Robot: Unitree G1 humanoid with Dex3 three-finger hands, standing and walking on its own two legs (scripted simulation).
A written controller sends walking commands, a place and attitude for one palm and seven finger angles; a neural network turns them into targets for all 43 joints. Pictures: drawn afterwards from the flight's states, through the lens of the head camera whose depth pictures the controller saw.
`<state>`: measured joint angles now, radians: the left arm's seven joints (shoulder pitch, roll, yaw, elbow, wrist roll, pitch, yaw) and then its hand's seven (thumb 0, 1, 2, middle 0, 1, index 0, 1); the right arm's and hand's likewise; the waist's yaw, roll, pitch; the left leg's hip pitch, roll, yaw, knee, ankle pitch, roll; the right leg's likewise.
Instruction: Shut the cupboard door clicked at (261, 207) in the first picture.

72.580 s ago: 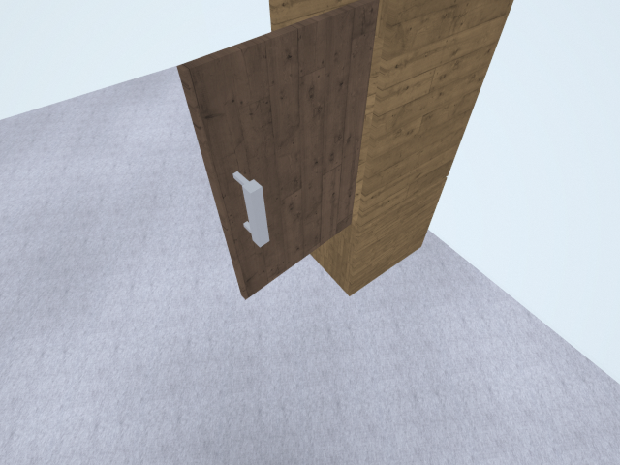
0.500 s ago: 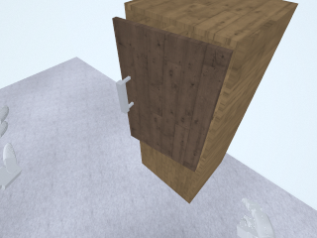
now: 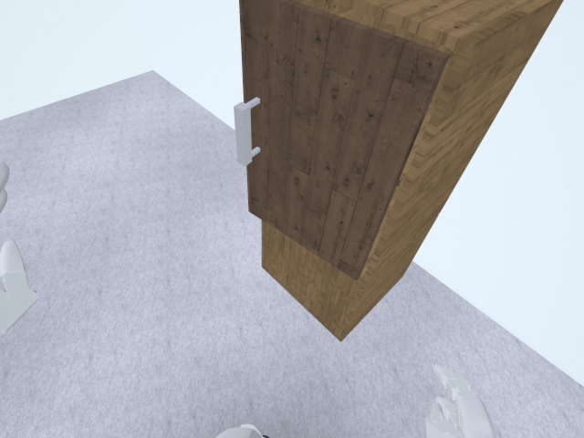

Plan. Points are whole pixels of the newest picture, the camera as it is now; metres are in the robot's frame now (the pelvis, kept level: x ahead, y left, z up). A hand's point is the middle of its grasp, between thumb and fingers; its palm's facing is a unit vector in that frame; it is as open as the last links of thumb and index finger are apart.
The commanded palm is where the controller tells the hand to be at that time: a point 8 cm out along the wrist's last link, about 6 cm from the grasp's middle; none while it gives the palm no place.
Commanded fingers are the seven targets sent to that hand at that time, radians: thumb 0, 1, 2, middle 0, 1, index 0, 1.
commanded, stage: step back with the hand held close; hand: left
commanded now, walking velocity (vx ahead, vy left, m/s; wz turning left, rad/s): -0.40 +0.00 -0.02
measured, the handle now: (249, 131) +0.72 +0.14 -0.01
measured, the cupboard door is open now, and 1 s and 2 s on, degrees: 8 8 8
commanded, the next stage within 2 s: stop stepping back and stand still in 0.50 s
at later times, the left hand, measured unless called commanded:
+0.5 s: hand out of the picture +0.12 +0.30 +0.19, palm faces +0.46 -0.79 -0.42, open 7.4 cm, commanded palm +0.07 +0.32 +0.20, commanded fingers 0.00 0.90 0.90 -0.20 -0.30 -0.20 -0.30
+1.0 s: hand out of the picture +0.05 +0.31 +0.17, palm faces +0.52 -0.82 -0.23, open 7.4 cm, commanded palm -0.02 +0.33 +0.20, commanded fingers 0.00 0.90 0.90 -0.20 -0.30 -0.20 -0.30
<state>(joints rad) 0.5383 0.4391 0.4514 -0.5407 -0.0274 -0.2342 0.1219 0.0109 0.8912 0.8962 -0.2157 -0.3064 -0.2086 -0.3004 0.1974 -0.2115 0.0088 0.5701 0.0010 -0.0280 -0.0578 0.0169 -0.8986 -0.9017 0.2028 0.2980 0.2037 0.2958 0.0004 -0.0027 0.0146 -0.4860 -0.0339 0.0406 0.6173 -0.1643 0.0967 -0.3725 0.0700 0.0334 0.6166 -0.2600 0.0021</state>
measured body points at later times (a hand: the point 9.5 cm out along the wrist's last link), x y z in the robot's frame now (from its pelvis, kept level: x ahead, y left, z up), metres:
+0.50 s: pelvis -0.07 +0.02 +0.01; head -0.05 +0.07 +0.46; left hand +0.09 +0.33 +0.22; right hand +0.10 -0.19 -0.06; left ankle +0.04 +0.10 -0.72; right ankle -0.21 -0.12 -0.68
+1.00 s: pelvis -0.17 +0.04 -0.01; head -0.23 +0.06 +0.44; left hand +0.02 +0.35 +0.18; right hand -0.08 -0.25 -0.09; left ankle -0.04 +0.10 -0.72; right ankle -0.27 -0.11 -0.72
